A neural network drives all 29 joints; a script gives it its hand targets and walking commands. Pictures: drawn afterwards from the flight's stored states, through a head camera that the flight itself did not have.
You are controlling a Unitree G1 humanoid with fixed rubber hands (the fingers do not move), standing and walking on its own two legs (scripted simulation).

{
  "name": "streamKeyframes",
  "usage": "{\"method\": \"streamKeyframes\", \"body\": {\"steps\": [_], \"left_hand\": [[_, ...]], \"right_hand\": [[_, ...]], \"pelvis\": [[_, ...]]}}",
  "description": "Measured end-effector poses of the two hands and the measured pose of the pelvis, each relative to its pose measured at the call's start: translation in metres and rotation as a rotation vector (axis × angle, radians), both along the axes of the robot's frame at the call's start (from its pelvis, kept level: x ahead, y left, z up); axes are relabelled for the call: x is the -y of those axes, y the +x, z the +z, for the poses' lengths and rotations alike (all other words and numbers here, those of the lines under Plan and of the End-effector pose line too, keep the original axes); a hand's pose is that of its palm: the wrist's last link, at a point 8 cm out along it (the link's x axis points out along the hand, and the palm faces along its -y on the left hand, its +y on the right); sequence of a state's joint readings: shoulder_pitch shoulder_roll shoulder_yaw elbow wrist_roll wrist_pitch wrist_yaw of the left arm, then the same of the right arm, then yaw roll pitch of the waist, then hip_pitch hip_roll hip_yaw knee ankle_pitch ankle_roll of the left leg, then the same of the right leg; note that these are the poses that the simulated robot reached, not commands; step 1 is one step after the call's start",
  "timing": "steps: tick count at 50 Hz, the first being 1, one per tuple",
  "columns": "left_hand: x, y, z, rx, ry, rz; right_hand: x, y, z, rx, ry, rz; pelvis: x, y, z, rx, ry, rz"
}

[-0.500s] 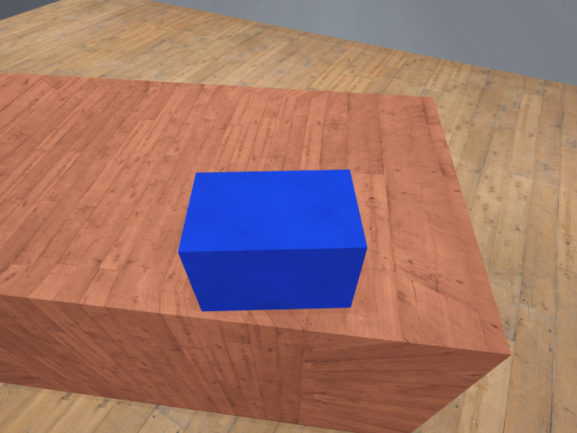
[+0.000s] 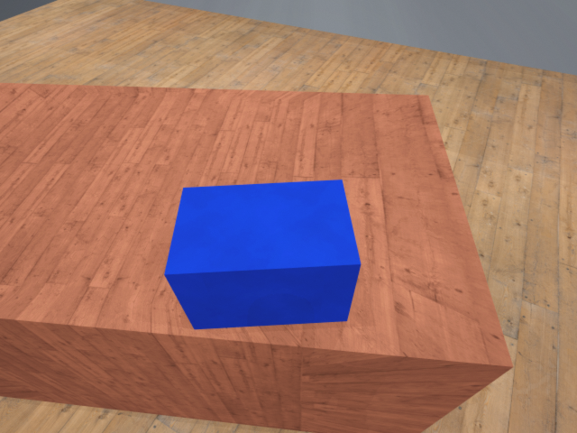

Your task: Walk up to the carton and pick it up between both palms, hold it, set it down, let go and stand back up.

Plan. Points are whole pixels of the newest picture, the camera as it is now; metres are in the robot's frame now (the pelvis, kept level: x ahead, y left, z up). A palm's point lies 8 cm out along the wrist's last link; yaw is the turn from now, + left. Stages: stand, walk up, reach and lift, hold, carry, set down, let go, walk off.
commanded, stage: walk up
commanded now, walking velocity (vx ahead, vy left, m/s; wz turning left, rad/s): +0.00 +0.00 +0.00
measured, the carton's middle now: (266, 255) +0.39 +0.07 +0.01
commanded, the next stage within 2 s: none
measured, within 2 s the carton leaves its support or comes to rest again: neither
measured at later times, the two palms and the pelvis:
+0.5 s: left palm out of the picture +0.01 +0.20 -0.15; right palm out of the picture +0.00 -0.21 -0.15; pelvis +0.01 -0.01 +0.00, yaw +0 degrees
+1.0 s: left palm out of the picture +0.00 +0.20 -0.15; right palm out of the picture +0.00 -0.21 -0.15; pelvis +0.01 -0.01 +0.00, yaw +1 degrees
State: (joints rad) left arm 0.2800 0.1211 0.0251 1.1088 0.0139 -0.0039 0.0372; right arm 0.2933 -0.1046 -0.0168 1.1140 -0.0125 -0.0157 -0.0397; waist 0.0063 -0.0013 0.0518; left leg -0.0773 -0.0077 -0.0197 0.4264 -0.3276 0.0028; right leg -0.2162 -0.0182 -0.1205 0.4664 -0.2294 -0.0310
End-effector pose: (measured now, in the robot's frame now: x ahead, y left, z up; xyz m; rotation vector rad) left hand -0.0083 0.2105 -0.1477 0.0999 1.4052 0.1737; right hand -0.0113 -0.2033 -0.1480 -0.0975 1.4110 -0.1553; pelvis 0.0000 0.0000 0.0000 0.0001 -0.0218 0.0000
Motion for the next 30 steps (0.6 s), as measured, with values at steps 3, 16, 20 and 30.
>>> {"method": "streamKeyframes", "body": {"steps": [3,16,20,30], "left_hand": [[0.002,0.005,-0.001,0.007,0.000,-0.001],[0.003,0.019,-0.002,0.022,0.005,-0.010],[0.005,0.019,-0.003,0.016,0.002,-0.008],[0.005,0.020,-0.003,0.013,0.004,-0.011]], "right_hand": [[0.000,0.002,-0.001,-0.003,0.001,0.000],[0.007,0.016,-0.001,0.014,-0.011,0.002],[0.009,0.014,0.000,0.005,-0.018,0.000],[0.006,0.008,-0.001,-0.012,-0.007,-0.003]], "pelvis": [[0.001,0.003,0.000,0.003,0.000,0.000],[0.004,0.011,-0.002,0.003,-0.005,0.002],[0.005,0.012,-0.002,0.004,-0.005,0.001],[0.006,0.014,-0.002,0.009,-0.006,0.006]]}}
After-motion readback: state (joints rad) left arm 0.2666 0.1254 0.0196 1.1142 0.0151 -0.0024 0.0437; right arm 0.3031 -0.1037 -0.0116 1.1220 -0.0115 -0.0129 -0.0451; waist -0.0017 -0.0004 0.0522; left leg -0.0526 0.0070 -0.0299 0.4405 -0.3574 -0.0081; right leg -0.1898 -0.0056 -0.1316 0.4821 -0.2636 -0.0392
